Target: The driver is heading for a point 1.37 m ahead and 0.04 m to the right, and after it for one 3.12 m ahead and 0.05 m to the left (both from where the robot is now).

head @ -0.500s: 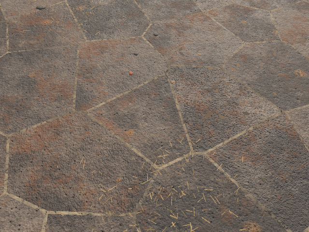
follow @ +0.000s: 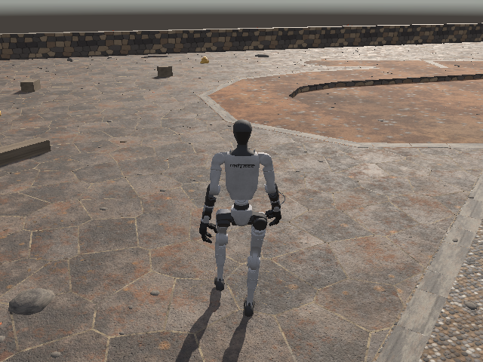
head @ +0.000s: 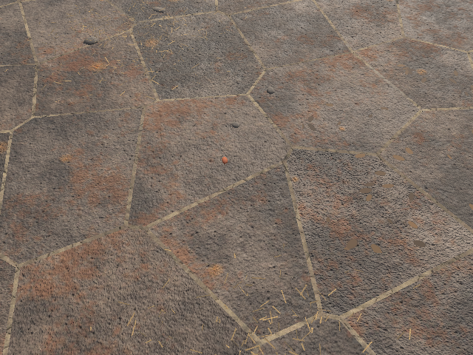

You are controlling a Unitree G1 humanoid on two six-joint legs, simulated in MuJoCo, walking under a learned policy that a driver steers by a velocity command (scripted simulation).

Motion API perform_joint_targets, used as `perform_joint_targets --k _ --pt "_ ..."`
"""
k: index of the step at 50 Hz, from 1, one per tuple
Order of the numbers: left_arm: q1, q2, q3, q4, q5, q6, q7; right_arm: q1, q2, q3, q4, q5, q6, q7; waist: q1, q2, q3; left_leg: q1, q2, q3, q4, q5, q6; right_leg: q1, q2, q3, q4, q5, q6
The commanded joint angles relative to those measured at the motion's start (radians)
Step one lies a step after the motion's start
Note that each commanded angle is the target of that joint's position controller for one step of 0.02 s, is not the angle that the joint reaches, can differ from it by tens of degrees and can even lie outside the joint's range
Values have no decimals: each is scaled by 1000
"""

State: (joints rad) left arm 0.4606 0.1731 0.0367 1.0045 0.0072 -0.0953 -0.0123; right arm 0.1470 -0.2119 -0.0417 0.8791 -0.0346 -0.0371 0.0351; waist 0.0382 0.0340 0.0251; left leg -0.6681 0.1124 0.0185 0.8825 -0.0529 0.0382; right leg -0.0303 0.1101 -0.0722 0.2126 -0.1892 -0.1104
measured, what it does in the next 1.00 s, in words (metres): walks ahead: left foot, then right foot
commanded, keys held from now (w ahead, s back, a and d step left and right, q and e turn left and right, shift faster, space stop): w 0.74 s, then no key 0.26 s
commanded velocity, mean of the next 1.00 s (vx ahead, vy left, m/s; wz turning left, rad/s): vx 0.45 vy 0.00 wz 0.00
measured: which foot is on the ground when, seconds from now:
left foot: up 0.00-0.22, down 0.24-0.80, up 0.82-1.00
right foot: down 0.00-0.26, up 0.28-0.76, down 0.78-1.00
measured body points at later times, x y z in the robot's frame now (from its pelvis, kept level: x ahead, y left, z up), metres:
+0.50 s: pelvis +0.29 +0.05 +0.00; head +0.30 +0.06 +0.45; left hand +0.37 +0.30 -0.14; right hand +0.26 -0.19 -0.14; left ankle +0.27 +0.11 -0.75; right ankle +0.35 -0.10 -0.67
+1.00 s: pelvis +0.53 +0.00 +0.00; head +0.57 -0.02 +0.44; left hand +0.57 +0.24 -0.14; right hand +0.56 -0.24 -0.16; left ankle +0.51 +0.14 -0.67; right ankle +0.57 -0.06 -0.75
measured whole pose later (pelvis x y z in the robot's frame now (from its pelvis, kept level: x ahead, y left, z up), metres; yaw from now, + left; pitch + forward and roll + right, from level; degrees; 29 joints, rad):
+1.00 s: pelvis +0.53 +0.00 +0.00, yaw +0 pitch -1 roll +1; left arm 0.25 0.18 0.03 1.02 0.01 -0.09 0.01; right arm 0.25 -0.20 -0.05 1.00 -0.03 -0.04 -0.01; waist 0.00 0.03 0.09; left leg -0.46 0.01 -0.02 1.06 -0.36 0.03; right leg -0.24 0.05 -0.11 0.37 -0.13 -0.11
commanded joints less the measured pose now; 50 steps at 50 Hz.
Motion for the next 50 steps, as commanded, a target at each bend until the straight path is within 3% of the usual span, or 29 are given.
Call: perform_joint_targets --k 1,5,8,10,11,12,13,14,15,17,18,20,23,26,32,36,38,39,40,41,42,43,44,46,47,50 --pt "52 111 14 -26 -1 -16 8 -115 -26 2 -73 7 -9 4 4 -76 81 -20 -22 33 -130 94 -11 -38 -272 160 -110 268 -81" --pt "117 115 9 8 10 -11 21 -223 -29 6 -103 10 -13 2 34 -86 93 -18 -54 56 -244 70 6 87 -297 149 -63 401 -87" --pt "114 132 11 27 20 -6 32 -235 -40 2 -116 12 -23 -1 17 -95 93 31 -82 66 -309 -30 44 165 -326 143 8 562 -87" --pt "82 151 15 31 20 -5 35 -113 -59 -11 -79 12 -32 -14 -44 -114 29 229 -145 92 -354 -108 82 158 -318 116 158 840 -62" --pt "66 159 16 33 17 -2 33 44 -80 -24 -26 9 -40 -24 -110 -98 -51 415 -174 105 -415 -80 108 125 -291 88 328 885 -44" --pt "49 150 10 18 9 -4 30 224 -131 -44 24 -11 -51 -36 -180 -78 -154 691 -76 2 -415 -92 151 -55 -261 70 554 682 -28" --pt "127 52 -12 -16 -33 -5 18 364 -245 -74 39 -39 -52 -44 -174 122 -325 1032 248 -448 -437 -201 277 -412 -124 -7 961 151 24" --pt "129 113 9 1 -18 -4 19 330 -213 -70 44 -2 -37 -30 -158 98 -354 1020 318 -720 -579 -207 325 -559 -39 89 1135 -315 17" --pt "25 139 21 -29 -2 -2 19 215 -173 -59 36 20 -34 -26 -111 34 -171 866 263 -552 -607 -243 285 -628 -112 128 1140 -217 7" --pt "-63 107 19 -48 10 -2 10 106 -77 -33 30 20 -47 -21 -55 -10 -19 615 174 -340 -682 -116 216 -570 -178 119 1022 -104 10" --pt "-53 92 18 -47 26 13 5 107 -44 -22 47 23 -53 -24 -24 5 6 540 132 -268 -703 -64 186 -521 -195 116 976 -89 21" --pt "-32 58 14 -37 34 36 -8 158 -37 -17 78 23 -68 -28 -4 12 5 497 102 -200 -723 38 179 -484 -197 95 943 -69 38" --pt "-139 65 16 -76 34 51 -16 218 -75 -21 109 26 -77 -29 -2 13 43 497 79 -135 -759 94 180 -574 -220 68 860 20 62" --pt "-286 72 13 -124 25 52 -18 273 -69 -13 126 26 -74 -28 -32 16 72 528 52 -93 -771 159 166 -633 -225 40 702 131 80" --pt "-483 65 -2 -180 13 46 -16 388 -81 -8 167 19 -72 -40 -91 31 85 675 70 -66 -745 258 154 -608 -178 -3 444 206 66" --pt "-506 85 6 -200 14 32 -13 393 -97 -12 186 6 -64 -55 -72 30 89 795 117 -62 -655 430 154 -570 -148 -7 359 79 17" --pt "-346 101 20 -147 17 18 0 363 -108 -16 189 5 -59 -58 -2 35 16 784 94 -32 -460 699 124 -353 -82 -32 299 34 -19" --pt "-173 120 32 -86 29 4 10 351 -103 -13 188 14 -57 -58 66 7 -71 715 48 4 -264 678 96 -140 -77 -30 236 138 -44" --pt "-3 194 51 -49 56 -9 22 352 -74 -2 157 31 -61 -58 111 -63 -201 501 -7 34 18 332 67 139 -279 164 272 314 -91" --pt "25 276 71 -42 52 -2 18 511 18 13 168 79 -54 -54 54 -288 -351 188 -199 74 406 -515 21 387 -584 588 229 616 -279" --pt "-14 235 66 -51 2 11 11 442 -83 -17 179 46 -46 -62 49 -103 -323 158 -169 -74 469 -490 27 294 -531 571 197 716 -262" --pt "-129 183 47 -60 -3 9 11 349 -61 -16 148 36 -47 -60 8 -95 -182 128 -132 -83 440 -419 23 160 -494 413 179 770 -229" --pt "-184 121 31 -63 1 5 10 303 -42 -13 141 24 -47 -59 -12 -62 -97 133 -101 -73 382 -373 17 50 -446 321 140 782 -189" --pt "-204 63 10 -44 -3 2 20 306 -23 -16 147 1 -20 -49 -59 -85 -50 212 -78 -62 285 -329 0 -86 -371 201 85 767 -129" --pt "-187 55 3 -32 0 -3 22 315 -8 -16 154 -1 -7 -44 -71 -83 -58 262 -85 -56 251 -310 -6 -122 -359 172 78 809 -117" --pt "-181 100 0 -15 10 -15 22 312 16 -10 161 4 22 -45 -109 -90 -76 319 -96 -31 132 -262 -21 -184 -331 95 71 870 -118"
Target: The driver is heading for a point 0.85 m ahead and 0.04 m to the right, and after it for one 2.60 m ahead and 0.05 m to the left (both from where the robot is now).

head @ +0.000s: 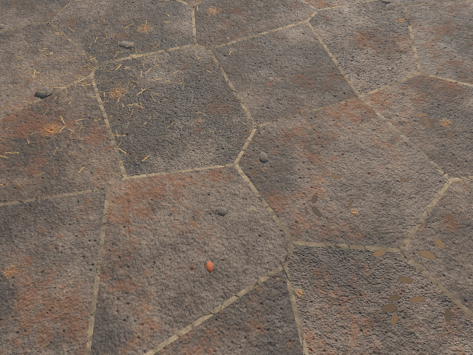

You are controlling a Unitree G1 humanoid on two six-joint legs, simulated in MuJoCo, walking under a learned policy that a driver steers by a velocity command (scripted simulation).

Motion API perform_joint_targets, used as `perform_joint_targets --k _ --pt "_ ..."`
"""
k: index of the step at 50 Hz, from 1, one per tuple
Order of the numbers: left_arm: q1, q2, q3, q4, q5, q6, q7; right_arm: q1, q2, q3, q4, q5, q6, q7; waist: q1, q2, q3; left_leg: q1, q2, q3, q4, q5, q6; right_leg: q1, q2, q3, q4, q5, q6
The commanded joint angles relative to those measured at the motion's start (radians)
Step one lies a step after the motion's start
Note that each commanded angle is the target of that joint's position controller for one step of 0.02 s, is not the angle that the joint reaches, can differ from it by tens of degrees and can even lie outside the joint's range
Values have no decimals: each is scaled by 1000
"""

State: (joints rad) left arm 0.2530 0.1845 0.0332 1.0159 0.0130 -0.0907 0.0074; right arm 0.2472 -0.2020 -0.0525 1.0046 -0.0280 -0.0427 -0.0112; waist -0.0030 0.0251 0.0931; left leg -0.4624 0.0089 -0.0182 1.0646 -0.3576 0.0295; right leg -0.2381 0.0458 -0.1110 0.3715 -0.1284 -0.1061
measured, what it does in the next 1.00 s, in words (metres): steps on the spot: left foot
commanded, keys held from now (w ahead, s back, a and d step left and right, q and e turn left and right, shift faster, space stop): no key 0.74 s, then w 0.26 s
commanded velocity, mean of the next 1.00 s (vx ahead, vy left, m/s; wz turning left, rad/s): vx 0.09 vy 0.00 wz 0.00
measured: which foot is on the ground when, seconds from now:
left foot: up 0.00-0.22, down 0.24-1.00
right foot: down 0.00-1.00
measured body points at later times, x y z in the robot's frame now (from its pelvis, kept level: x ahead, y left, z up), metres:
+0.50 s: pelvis +0.06 +0.03 +0.00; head +0.06 +0.03 +0.45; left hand +0.05 +0.24 -0.16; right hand +0.07 -0.19 -0.16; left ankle +0.08 +0.12 -0.74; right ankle +0.05 -0.06 -0.74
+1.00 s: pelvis +0.09 +0.03 -0.01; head +0.09 +0.02 +0.44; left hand +0.06 +0.25 -0.16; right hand +0.04 -0.19 -0.17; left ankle +0.08 +0.12 -0.74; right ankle +0.05 -0.05 -0.74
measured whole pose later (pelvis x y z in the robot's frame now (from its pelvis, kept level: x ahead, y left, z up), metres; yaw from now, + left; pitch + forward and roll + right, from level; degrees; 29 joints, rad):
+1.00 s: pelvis +0.09 +0.03 -0.01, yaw -1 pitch +0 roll +1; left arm 0.39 0.13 0.01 1.12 0.03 -0.04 0.01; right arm 0.39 -0.15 -0.04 1.13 -0.01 -0.02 -0.02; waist -0.01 0.00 -0.02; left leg -0.19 -0.05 0.03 0.48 -0.29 0.08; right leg -0.19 0.02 -0.05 0.56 -0.43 -0.10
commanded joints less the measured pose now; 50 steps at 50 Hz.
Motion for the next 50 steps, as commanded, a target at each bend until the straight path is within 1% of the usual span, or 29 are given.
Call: perform_joint_targets --k 1,3,5,8,9,10,11,12,13,14,15,17,19,20,22,29,37,38,39,40,41,42,43,44,45,46,48,49,50 --pt "24 90 -1 -22 7 -19 3 187 6 4 31 -2 33 -2 -69 -92 -138 120 11 14 -117 64 -13 13 -253 114 -87 794 -113" --pt "41 87 -9 -9 8 -11 4 124 2 11 22 3 40 -9 -53 -124 -133 146 13 32 -240 108 -10 4 -232 92 -85 725 -94" --pt "74 90 -12 7 10 -1 5 83 -8 16 23 8 47 -15 -31 -138 -139 175 13 42 -309 132 -9 8 -236 104 -89 606 -91" --pt "93 84 -17 21 13 20 12 40 -16 23 27 10 50 -22 -10 -124 -109 218 19 42 -406 102 -5 -13 -258 157 -95 336 -100" --pt "88 80 -19 23 11 27 15 38 -13 26 32 9 48 -24 -13 -113 -93 244 20 45 -466 98 0 -27 -261 175 -88 237 -95" --pt "75 77 -21 23 4 34 19 52 -5 31 42 7 43 -26 -28 -92 -77 297 21 47 -571 148 6 -50 -249 182 -69 135 -76" --pt "91 71 -23 28 4 38 22 58 -18 33 48 3 35 -30 -27 -53 -61 351 51 5 -669 232 10 -76 -227 190 -55 46 -39" --pt "116 59 -24 26 6 40 23 89 -56 29 58 -3 23 -34 -9 0 -65 403 133 -77 -695 363 18 -99 -189 178 -17 -26 -5" --pt "224 3 -30 47 -9 46 19 46 -92 26 60 11 19 -35 70 103 -46 351 186 -144 -691 423 62 -89 -102 125 -34 -129 23" --pt "215 3 -33 70 -5 56 23 30 -38 36 66 22 19 -26 46 101 -33 236 178 -138 -718 328 65 29 -92 113 -52 -126 39" --pt "183 31 -24 70 -4 62 26 23 -8 43 65 22 16 -22 35 65 -5 195 138 -110 -730 278 44 63 -103 127 -49 -79 42" --pt "146 45 -19 67 -2 66 26 38 -12 43 80 25 16 -28 24 56 -18 215 99 -78 -735 270 25 86 -124 140 -44 -26 36" --pt "140 26 -24 73 -2 65 25 53 -8 44 94 27 16 -32 21 30 -31 254 96 -74 -735 287 26 79 -134 144 -53 -19 39" --pt "139 21 -25 79 -3 64 27 57 -7 44 97 26 16 -32 19 11 -33 265 98 -75 -734 294 28 78 -134 143 -57 -22 42" --pt "133 16 -27 89 -3 65 31 62 -6 44 103 24 17 -32 15 -8 -31 269 99 -74 -737 294 31 81 -134 142 -62 -27 46" --pt "135 5 -32 117 -4 72 37 87 1 49 128 22 20 -33 11 -23 -25 273 93 -70 -748 287 31 89 -141 143 -62 -25 50" --pt "151 -1 -37 139 -4 76 40 113 12 56 147 21 24 -34 8 -22 -11 271 88 -69 -756 265 32 78 -145 145 -61 -37 52" --pt "164 -4 -39 144 -3 76 39 125 15 56 153 20 25 -33 8 -20 -29 277 78 -66 -764 181 34 82 -136 141 -66 -106 50" --pt "172 6 -34 146 -1 77 37 128 1 50 152 20 28 -32 9 -15 -19 264 61 -64 -758 63 42 68 -117 130 -51 -205 44" --pt "178 18 -27 141 1 80 35 132 -19 41 148 20 33 -31 10 -9 -6 235 46 -64 -745 -101 60 46 -96 120 -23 -343 30" --pt "176 25 -22 132 4 83 32 133 -31 33 140 17 38 -27 10 -9 32 191 45 -79 -744 -249 79 -1 -90 128 -11 -466 15" --pt "174 21 -21 122 6 84 28 136 -29 30 131 16 40 -23 7 -9 81 152 55 -103 -749 -336 95 -49 -92 143 -3 -538 2" --pt "173 11 -22 112 7 81 24 145 -22 29 124 17 38 -19 3 -5 109 139 70 -136 -751 -371 110 -81 -95 158 13 -555 -6" --pt "168 4 -22 102 9 74 21 157 -20 26 119 17 34 -16 -2 4 115 149 89 -174 -756 -371 125 -103 -94 166 36 -529 -9" --pt "157 -1 -22 90 12 66 17 172 -26 21 116 17 28 -14 -10 17 101 180 115 -219 -773 -362 140 -123 -88 163 65 -482 -9" --pt "141 -6 -22 76 14 57 12 196 -40 13 117 16 24 -13 -21 41 77 229 148 -275 -807 -366 160 -146 -73 142 105 -425 -5" --pt "119 -16 -21 53 20 40 1 233 -80 -6 125 15 19 -11 -30 106 42 299 238 -396 -894 -404 211 -168 -38 59 210 -307 6" --pt "115 -9 -19 44 21 33 -3 227 -83 -12 121 17 18 -10 -25 97 44 276 255 -413 -909 -404 221 -147 -43 56 218 -296 2" --pt "133 -9 -16 43 18 26 -6 201 -83 -15 112 19 17 -9 -5 81 49 226 249 -398 -905 -396 216 -95 -46 61 198 -297 -5"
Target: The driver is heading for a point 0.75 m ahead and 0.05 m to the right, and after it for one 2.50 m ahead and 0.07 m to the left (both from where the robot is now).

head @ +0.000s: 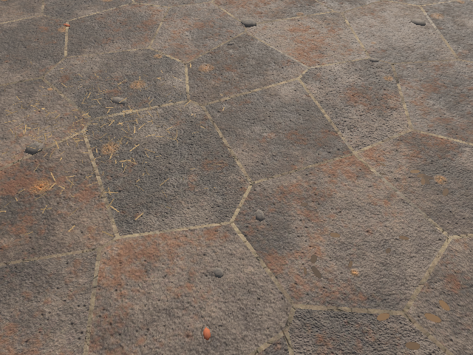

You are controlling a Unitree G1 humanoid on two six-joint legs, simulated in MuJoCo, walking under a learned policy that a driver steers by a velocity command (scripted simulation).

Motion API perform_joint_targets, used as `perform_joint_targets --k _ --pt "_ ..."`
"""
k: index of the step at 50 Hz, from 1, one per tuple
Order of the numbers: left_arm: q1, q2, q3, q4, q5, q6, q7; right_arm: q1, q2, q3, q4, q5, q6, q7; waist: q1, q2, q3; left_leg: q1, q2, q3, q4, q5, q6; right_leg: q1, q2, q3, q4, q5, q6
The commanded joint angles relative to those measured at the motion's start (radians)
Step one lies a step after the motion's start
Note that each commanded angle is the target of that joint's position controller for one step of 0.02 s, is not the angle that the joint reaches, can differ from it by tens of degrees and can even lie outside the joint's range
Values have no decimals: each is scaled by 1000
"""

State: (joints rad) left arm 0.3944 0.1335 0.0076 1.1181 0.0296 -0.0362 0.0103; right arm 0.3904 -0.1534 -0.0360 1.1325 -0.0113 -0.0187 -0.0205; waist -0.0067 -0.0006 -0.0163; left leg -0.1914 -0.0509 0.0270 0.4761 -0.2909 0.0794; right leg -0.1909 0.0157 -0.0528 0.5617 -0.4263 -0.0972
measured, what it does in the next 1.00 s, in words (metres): walks ahead: left foot, then right foot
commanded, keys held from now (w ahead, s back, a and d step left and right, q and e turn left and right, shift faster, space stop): w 1.00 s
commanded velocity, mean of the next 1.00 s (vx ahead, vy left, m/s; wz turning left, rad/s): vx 0.46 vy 0.00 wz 0.00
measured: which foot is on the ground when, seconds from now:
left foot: down 0.00-0.06, up 0.08-0.44, down 0.46-1.00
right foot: down 0.00-0.44, up 0.46-0.98, down 1.00-1.00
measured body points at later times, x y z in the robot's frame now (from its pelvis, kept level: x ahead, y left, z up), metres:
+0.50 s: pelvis +0.23 +0.01 -0.02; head +0.26 +0.01 +0.43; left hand +0.11 +0.23 -0.17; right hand +0.39 -0.22 -0.15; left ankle +0.32 +0.07 -0.74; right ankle +0.00 -0.09 -0.67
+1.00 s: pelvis +0.51 -0.01 -0.02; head +0.55 -0.02 +0.43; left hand +0.71 +0.20 -0.13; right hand +0.40 -0.23 -0.16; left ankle +0.33 +0.07 -0.73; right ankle +0.64 -0.09 -0.74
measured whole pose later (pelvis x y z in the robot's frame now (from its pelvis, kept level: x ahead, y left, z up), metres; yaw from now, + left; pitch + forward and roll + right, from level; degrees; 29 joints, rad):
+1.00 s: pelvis +0.51 -0.01 -0.02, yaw +1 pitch +1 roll +1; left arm -0.01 0.17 0.04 0.88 0.03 -0.07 -0.02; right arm 0.50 -0.17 -0.02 1.10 -0.02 -0.09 -0.02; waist -0.06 0.00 0.07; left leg 0.12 -0.05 0.08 0.34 -0.44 0.06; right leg -0.46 0.00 -0.10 0.50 -0.09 -0.12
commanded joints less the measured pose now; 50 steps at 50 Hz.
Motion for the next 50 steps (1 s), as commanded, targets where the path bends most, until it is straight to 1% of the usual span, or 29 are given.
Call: perform_joint_targets --k 1,2,3,4,5,6,7,9,13,16,18,20,21,22,23,24,25,26,27,29,31,33,35,40,45,47,48,49,50 --pt "39 34 10 -48 -2 -34 -11 15 -130 -33 -32 7 -9 2 32 90 164 -119 284 -403 -292 -448 151 -54 -15 10 -42 2 -22" --pt "128 28 12 -21 -5 -39 -9 -53 -122 -33 -56 11 -12 4 82 62 171 -239 237 -332 -224 -413 122 88 -21 35 -122 6 -34" --pt "235 64 22 6 -7 -48 0 -153 -85 -23 -104 18 -22 9 140 -54 185 -416 137 -195 -59 -321 68 240 -107 198 -256 -97 -65" --pt "345 152 49 40 -13 -51 11 -225 -27 -9 -154 15 -40 18 173 -255 186 -596 -2 20 249 -174 12 387 -281 493 -433 -239 -121" --pt "353 173 58 46 -11 -45 14 -261 -89 -19 -176 -24 -50 22 159 -199 237 -705 27 44 402 -194 13 399 -387 578 -440 -88 -154" --pt "306 138 50 29 -6 -45 15 -241 -97 -24 -161 -36 -55 28 117 -75 223 -691 66 5 484 -147 14 376 -366 514 -410 50 -147" --pt "261 124 45 12 -3 -48 13 -204 -77 -23 -145 -28 -58 37 81 -39 193 -661 83 -8 523 -95 11 358 -338 453 -409 136 -132" --pt "197 107 36 -8 -6 -58 13 -203 -74 -26 -147 -21 -55 52 39 -47 167 -623 101 1 532 -9 -5 323 -281 330 -431 262 -102" --pt "199 89 19 0 -13 -71 12 -321 -50 -17 -204 -19 -35 56 29 -84 171 -556 72 73 434 111 -28 230 -200 158 -415 609 -78" --pt "200 108 16 2 -11 -76 13 -440 -35 0 -258 -7 -29 57 45 -114 191 -412 44 118 223 181 -16 148 -178 99 -417 722 -70" --pt "196 134 19 6 -12 -81 14 -434 -63 -4 -269 -5 -27 49 29 -131 172 -295 17 139 154 185 18 156 -200 83 -379 902 -64" --pt "174 163 26 5 -13 -84 16 -309 -109 -23 -239 -4 -33 34 -35 -127 91 -141 -25 139 128 162 59 206 -212 57 -207 1167 -46" --pt "158 177 30 2 -16 -80 17 -168 -133 -37 -193 -3 -41 27 -96 -117 16 2 -40 130 83 175 80 206 -205 43 -43 1201 -34" --pt "145 182 31 -3 -19 -77 15 -26 -164 -54 -146 -13 -48 19 -156 -104 -52 192 -3 91 36 176 101 112 -178 28 156 1067 -23" --pt "163 133 21 -30 -18 -73 9 115 -252 -78 -122 -39 -53 12 -183 12 -161 393 238 -186 9 -17 143 -71 -117 -5 474 645 -16" --pt "276 27 11 -39 -47 -66 -2 101 -301 -83 -135 -45 -48 24 -97 187 -257 537 497 -716 -158 -66 297 -358 63 33 840 -115 11" --pt "153 123 34 -63 -25 -60 -4 -7 -262 -79 -143 -2 -42 29 -84 66 -150 401 439 -713 -254 -251 276 -444 -1 119 871 -7 -9" --pt "42 141 41 -105 -16 -62 -10 -115 -191 -58 -162 7 -47 31 -52 44 -1 237 404 -545 -284 -235 235 -467 -51 104 811 98 -16" --pt "9 127 43 -111 -13 -65 -12 -153 -139 -43 -161 2 -59 34 -22 -1 58 117 358 -439 -313 -95 204 -418 -81 102 750 148 -17" --pt "50 85 41 -98 7 -42 -20 -133 -81 -22 -134 -2 -74 25 38 12 72 -10 284 -276 -333 83 155 -303 -112 100 655 159 3" --pt "39 64 42 -107 9 -23 -28 -73 -91 -18 -110 -3 -89 19 53 25 79 -30 260 -205 -342 198 151 -298 -115 78 596 165 21" --pt "-45 77 45 -142 10 -10 -34 -32 -121 -20 -100 -2 -94 17 51 40 104 -22 246 -159 -369 218 151 -368 -130 56 526 223 37" --pt "-155 91 47 -182 7 -6 -38 8 -126 -16 -97 -1 -93 18 28 41 128 12 235 -135 -388 245 145 -445 -141 37 432 301 54" --pt "-361 78 35 -250 -9 -11 -45 108 -124 -7 -83 1 -94 16 -29 53 133 116 211 -67 -368 438 109 -446 -103 -18 159 444 67" --pt "-465 95 36 -295 -10 -22 -42 171 -138 -8 -57 -13 -89 3 -53 66 138 303 258 -60 -293 612 119 -455 -65 -38 32 385 28" --pt "-419 110 44 -290 -9 -31 -36 141 -154 -12 -59 -16 -87 -3 -15 76 114 331 269 -39 -206 826 105 -357 -26 -54 -12 302 -6" --pt "-342 125 53 -268 -8 -36 -29 127 -166 -16 -60 -18 -86 -5 19 87 72 332 267 -29 -115 962 93 -254 7 -65 -28 262 -25" --pt "-197 143 65 -220 -6 -44 -21 110 -174 -17 -61 -15 -82 -3 82 74 -1 310 244 -8 48 1005 77 -91 38 -77 -87 283 -48" --pt "-21 187 84 -167 12 -53 -10 94 -165 -13 -74 -6 -82 -1 151 54 -97 155 211 13 263 832 60 167 -31 -6 -105 305 -83"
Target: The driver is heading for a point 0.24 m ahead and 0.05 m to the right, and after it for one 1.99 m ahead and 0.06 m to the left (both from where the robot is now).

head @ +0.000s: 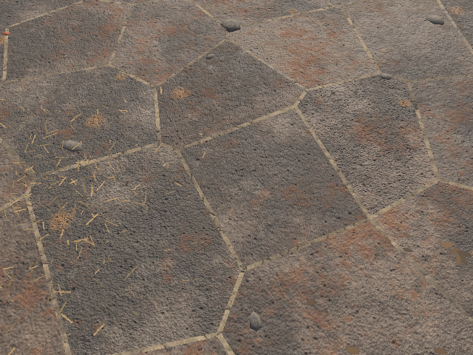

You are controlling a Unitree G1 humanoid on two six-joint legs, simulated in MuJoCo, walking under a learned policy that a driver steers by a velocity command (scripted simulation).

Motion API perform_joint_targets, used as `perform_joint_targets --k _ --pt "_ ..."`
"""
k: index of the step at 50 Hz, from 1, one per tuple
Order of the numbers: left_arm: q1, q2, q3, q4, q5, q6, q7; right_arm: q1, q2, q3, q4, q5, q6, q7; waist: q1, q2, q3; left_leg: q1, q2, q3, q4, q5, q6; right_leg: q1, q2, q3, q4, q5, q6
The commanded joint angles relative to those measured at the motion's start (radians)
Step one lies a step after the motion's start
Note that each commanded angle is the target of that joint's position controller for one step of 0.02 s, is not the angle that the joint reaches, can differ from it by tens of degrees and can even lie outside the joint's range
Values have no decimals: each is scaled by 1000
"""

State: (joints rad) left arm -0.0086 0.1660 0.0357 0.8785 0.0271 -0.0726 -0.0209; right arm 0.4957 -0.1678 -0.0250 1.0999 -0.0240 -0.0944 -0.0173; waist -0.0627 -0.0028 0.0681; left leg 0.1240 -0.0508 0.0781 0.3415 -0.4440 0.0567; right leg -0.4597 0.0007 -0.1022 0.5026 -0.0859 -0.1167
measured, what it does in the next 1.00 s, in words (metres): walks ahead: left foot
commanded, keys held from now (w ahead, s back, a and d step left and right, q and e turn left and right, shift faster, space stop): w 1.00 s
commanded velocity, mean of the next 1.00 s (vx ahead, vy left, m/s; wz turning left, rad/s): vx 0.50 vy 0.00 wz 0.00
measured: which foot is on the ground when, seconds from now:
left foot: down 0.00-0.02, up 0.04-0.52, down 0.54-1.00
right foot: down 0.00-0.54, up 0.56-1.00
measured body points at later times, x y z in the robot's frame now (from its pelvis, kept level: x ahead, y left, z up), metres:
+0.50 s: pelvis +0.28 +0.00 +0.01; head +0.31 +0.01 +0.46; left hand +0.18 +0.23 -0.13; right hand +0.47 -0.21 -0.10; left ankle +0.43 +0.11 -0.70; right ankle +0.13 -0.08 -0.72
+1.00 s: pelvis +0.54 +0.03 +0.02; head +0.57 +0.04 +0.47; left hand +0.71 +0.25 -0.11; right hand +0.46 -0.20 -0.12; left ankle +0.43 +0.10 -0.72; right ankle +0.71 -0.10 -0.68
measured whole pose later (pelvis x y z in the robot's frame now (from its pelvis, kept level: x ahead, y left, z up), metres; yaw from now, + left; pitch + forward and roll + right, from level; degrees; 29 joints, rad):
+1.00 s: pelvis +0.54 +0.03 +0.02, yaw +0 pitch +1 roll +1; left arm 0.05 0.19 0.04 0.90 0.02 -0.03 -0.03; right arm 0.47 -0.16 -0.03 1.06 -0.02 -0.10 0.00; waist -0.06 -0.04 0.04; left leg 0.08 -0.09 0.09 0.16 -0.26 0.08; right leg -0.61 -0.08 -0.06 0.67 -0.02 -0.04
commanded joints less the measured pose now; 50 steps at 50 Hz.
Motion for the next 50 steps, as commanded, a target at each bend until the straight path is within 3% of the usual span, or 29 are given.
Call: perform_joint_targets --k 1,2,3,4,5,7,9,11,14,17,22,25,26,27,28,29,30,31,32,34,37,40,45,50 --pt "528 262 84 90 40 -19 31 32 -70 -5 -82 42 -8 8 218 -112 -331 -475 100 24 768 525 40 740 -309 429 -73 -147 -158" --pt "500 269 89 93 14 -2 17 77 -96 -22 -73 46 -7 12 179 -184 -402 -672 -32 -64 1010 -61 35 806 -435 790 -207 -125 -244" --pt "380 229 78 78 -10 3 11 -14 -135 -35 -94 26 -2 9 134 -75 -250 -751 46 -131 1035 21 47 672 -385 648 -226 -182 -208" --pt "300 161 60 65 -15 -3 6 -90 -118 -31 -116 17 -7 14 117 -29 -130 -758 83 -128 985 96 46 523 -347 521 -267 -149 -179" --pt "264 115 46 68 -11 -10 7 -112 -96 -31 -117 13 -4 17 82 -8 -62 -721 117 -123 914 139 45 411 -296 426 -304 -93 -135" --pt "283 68 28 99 -13 -23 16 -85 -63 -29 -111 -13 23 28 35 -35 -33 -636 143 -116 829 167 25 299 -230 304 -338 3 -91" --pt "340 94 30 123 -15 -37 20 -100 -56 -31 -122 -17 41 39 22 -41 -30 -646 145 -93 793 191 9 289 -212 254 -351 101 -96" --pt "372 124 34 133 -15 -41 20 -184 -65 -32 -155 -17 51 44 26 -44 -4 -713 162 -75 730 255 -10 293 -201 217 -380 111 -100" --pt "420 118 27 140 -16 -39 18 -331 -78 -30 -208 -9 53 47 56 -48 28 -781 172 -49 572 362 -32 327 -177 177 -400 157 -92" --pt "472 124 24 150 -16 -41 19 -440 -63 -18 -244 1 49 49 87 -57 33 -753 148 -18 403 441 -33 371 -167 141 -395 227 -79" --pt "539 139 25 179 -5 -35 31 -546 -84 -19 -288 2 40 46 114 -68 49 -758 117 -4 263 406 6 539 -219 137 -344 328 -81" --pt "502 161 32 180 1 -30 40 -466 -105 -32 -275 1 26 37 61 -76 8 -611 63 18 199 291 54 581 -231 109 -205 605 -55" --pt "487 170 34 180 1 -26 40 -350 -119 -43 -237 -2 18 30 11 -71 -52 -474 27 33 160 284 74 572 -214 92 -69 700 -42" --pt "475 161 31 174 -4 -22 38 -173 -147 -58 -176 -13 8 21 -58 -36 -147 -246 33 20 119 321 101 481 -170 57 135 632 -22" --pt "495 109 15 138 -28 -22 31 -7 -238 -83 -148 -41 0 10 -94 82 -283 49 272 -262 103 236 171 218 -99 11 458 282 10" --pt "596 56 10 136 -50 -21 24 13 -305 -99 -142 -34 8 19 -45 260 -378 214 496 -720 -32 223 292 -74 83 38 770 -459 34" --pt "503 136 32 131 -25 -15 26 -87 -256 -90 -154 0 20 25 -19 104 -279 115 437 -681 -67 135 255 -156 17 161 829 -391 16" --pt "417 131 32 103 -20 -20 21 -185 -191 -71 -170 8 18 28 9 61 -140 -38 404 -528 -92 160 221 -178 -26 154 793 -292 14" --pt "382 112 30 98 -17 -23 18 -231 -141 -57 -173 5 11 31 35 29 -83 -143 356 -428 -129 243 187 -145 -59 150 733 -229 14" --pt "406 83 28 108 7 2 8 -230 -88 -39 -149 10 0 23 85 59 -52 -259 286 -294 -167 358 142 -57 -91 141 653 -192 34" --pt "372 68 29 95 13 27 -5 -152 -118 -40 -115 16 -18 17 100 56 -39 -273 261 -222 -196 470 147 -77 -98 111 598 -151 61" --pt "237 82 28 48 10 38 -10 -96 -131 -39 -101 16 -18 16 78 55 4 -246 246 -185 -233 478 144 -185 -120 88 501 -48 86" --pt "55 71 14 -14 -3 32 -13 -13 -125 -30 -81 15 -15 15 34 60 29 -176 222 -127 -231 602 125 -204 -98 45 260 75 100" --pt "-57 78 8 -60 -5 22 -9 55 -131 -29 -51 3 -10 4 5 72 48 -30 260 -112 -182 722 138 -201 -62 20 115 53 63"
